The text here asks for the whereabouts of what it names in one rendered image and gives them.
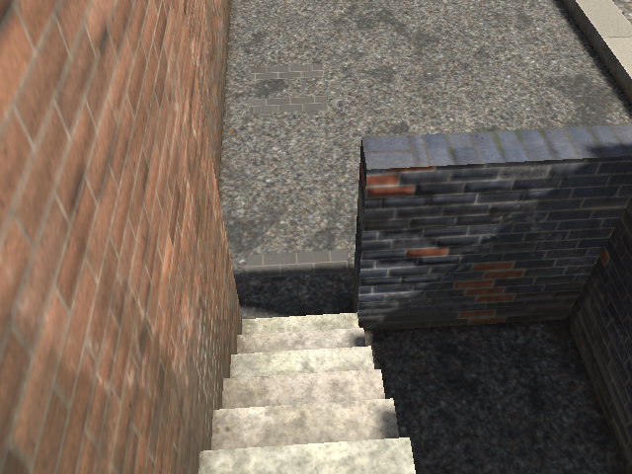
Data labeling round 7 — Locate stairs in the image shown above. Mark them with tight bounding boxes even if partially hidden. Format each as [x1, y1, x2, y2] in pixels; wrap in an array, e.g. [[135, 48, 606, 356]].
[[198, 313, 416, 474]]

